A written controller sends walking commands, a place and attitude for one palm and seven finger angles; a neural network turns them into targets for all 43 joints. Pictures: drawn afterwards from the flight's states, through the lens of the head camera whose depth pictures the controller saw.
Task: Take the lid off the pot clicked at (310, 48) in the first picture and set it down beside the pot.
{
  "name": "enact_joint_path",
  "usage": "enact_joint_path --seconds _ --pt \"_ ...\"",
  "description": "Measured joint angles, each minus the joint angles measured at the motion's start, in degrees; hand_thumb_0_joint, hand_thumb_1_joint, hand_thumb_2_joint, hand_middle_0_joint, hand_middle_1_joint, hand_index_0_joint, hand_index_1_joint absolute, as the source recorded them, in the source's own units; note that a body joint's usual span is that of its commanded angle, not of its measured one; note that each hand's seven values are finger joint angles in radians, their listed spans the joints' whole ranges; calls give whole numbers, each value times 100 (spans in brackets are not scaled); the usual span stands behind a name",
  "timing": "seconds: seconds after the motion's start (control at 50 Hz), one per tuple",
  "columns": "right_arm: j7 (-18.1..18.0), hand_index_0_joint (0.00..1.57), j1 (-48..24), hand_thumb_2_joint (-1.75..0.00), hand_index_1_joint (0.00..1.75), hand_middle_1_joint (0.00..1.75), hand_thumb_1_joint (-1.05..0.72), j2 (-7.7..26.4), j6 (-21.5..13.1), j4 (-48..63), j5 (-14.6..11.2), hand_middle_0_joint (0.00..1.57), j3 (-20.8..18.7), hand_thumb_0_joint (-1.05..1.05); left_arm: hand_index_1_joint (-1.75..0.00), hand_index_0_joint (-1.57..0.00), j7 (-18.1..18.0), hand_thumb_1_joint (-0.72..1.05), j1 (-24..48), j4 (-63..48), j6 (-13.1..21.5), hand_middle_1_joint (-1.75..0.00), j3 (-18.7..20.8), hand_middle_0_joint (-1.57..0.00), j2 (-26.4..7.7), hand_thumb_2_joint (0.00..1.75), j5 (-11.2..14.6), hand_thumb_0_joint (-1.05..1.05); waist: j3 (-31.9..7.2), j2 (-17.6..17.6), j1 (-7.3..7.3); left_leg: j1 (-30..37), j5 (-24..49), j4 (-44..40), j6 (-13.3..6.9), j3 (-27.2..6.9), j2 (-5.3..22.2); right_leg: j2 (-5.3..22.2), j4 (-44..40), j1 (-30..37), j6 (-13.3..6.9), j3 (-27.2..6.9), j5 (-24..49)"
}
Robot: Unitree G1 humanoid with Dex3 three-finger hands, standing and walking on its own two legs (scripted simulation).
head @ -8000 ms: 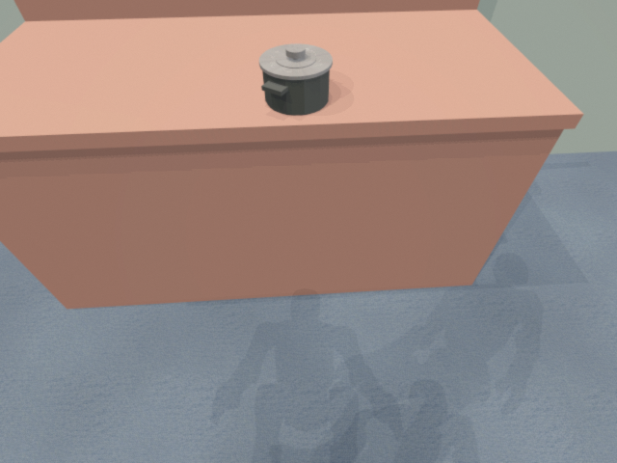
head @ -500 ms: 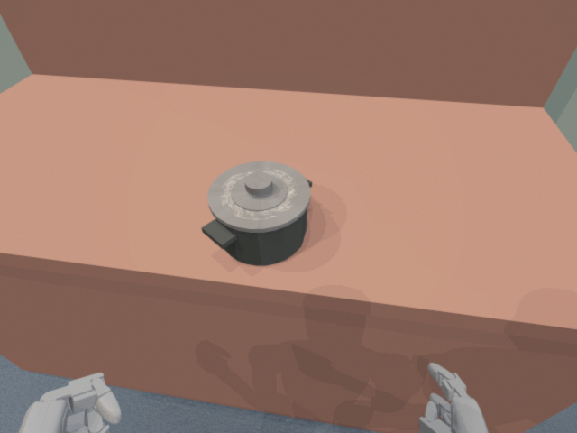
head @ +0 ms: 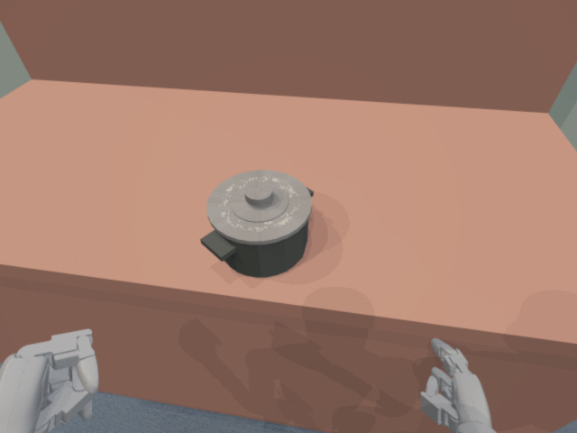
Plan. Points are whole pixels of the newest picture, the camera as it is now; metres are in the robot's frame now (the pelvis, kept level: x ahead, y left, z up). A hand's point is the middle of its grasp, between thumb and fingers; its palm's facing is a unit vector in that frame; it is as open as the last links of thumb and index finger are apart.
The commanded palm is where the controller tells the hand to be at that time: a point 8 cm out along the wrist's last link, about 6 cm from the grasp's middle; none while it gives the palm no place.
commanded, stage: raise the hand higher, near the body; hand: left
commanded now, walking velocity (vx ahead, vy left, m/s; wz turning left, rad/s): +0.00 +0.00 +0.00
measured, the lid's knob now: (258, 193) +0.43 +0.11 +0.12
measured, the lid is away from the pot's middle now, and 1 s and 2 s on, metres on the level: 0.00 0.00 0.00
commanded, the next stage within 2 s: reach forward and open the fingers in 0.34 s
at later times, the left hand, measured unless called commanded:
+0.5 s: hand (85, 322) +0.17 +0.24 +0.15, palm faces +0.33 -0.72 -0.61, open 3.1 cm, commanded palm +0.13 +0.27 +0.18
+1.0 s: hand (71, 307) +0.19 +0.27 +0.15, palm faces -0.17 -0.01 -0.99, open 4.7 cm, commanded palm +0.18 +0.26 +0.21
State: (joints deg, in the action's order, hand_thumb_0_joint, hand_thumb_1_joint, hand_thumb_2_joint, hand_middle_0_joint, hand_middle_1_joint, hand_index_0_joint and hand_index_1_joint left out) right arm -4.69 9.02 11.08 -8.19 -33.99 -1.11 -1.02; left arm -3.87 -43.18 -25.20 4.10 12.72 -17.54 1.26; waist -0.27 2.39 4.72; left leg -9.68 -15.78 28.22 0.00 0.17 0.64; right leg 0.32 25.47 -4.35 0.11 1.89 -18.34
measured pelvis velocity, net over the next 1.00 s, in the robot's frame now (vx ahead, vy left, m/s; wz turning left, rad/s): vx -0.04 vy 0.01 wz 0.03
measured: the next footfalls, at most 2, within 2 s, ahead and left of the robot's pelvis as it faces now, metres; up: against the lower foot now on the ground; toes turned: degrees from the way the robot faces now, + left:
none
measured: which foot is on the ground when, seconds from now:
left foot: down 0.00-1.00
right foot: down 0.00-1.00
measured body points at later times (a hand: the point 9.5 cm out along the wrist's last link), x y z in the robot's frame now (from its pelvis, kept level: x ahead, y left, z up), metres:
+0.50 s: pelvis -0.01 +0.01 +0.00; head -0.02 -0.01 +0.45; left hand +0.15 +0.28 +0.18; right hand +0.18 -0.20 -0.08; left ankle +0.00 +0.12 -0.74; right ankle -0.05 -0.12 -0.74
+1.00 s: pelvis -0.04 +0.01 +0.00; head -0.03 -0.04 +0.45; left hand +0.19 +0.27 +0.20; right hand +0.19 -0.20 -0.09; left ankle +0.00 +0.12 -0.74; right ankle -0.05 -0.12 -0.74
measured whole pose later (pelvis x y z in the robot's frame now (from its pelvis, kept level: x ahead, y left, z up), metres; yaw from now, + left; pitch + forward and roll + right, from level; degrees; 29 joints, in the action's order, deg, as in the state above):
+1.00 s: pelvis -0.04 +0.01 +0.00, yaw +1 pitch +0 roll -1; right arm -0.5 6.4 16.7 3.9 -31.0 -3.1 1.0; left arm 18.9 -11.7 -21.9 -2.5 8.2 -42.7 -38.2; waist 0.6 8.1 4.4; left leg -15.9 -11.4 27.8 -0.8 -1.1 -0.2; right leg 1.1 26.0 -10.5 0.7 3.2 -15.0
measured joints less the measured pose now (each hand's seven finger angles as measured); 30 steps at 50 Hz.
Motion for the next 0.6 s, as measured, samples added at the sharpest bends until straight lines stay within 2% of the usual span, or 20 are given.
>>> enact_joint_path --seconds 0.28,0.46,0.54,0.58,0.6 --pt "95 21 173 -90 30 30 -90 -84 78 -38 13 20 174 2 -150 -130 -60 89 530 -330 147 -150 190 -130 -136 90 52 1 86 38 -66 -3 4 29 -41 69 -18 26 28 -26 42 -65 29" --pt "129 21 213 -90 30 30 -90 -21 62 -115 18 20 194 2 -150 -130 -96 89 953 -441 284 -150 347 -130 -190 90 108 1 140 58 -96 9 26 13 -50 104 -14 25 22 -31 50 -100 59" --pt "323 20 222 -90 30 30 -90 175 560 184 116 20 217 2 -148 -129 -269 87 1168 -787 -347 -148 111 -130 -766 91 -1967 1 -40 90 -21 -390 -10 221 -53 117 -17 34 312 -471 42 -113 -20" --pt "430 21 106 -90 30 30 -90 275 882 304 114 20 216 2 -145 -129 -208 84 1193 -882 -624 -145 12 -129 -1113 93 -2788 1 -66 156 -15 -555 -23 313 -54 141 -6 27 433 -660 36 -139 -41" --pt "469 21 41 -90 30 30 -90 321 1040 351 103 20 217 2 -143 -128 -134 83 1197 -890 -746 -143 -25 -128 -1297 94 -3121 1 -73 195 -16 -616 -24 342 -55 151 0 23 472 -730 39 -150 -42"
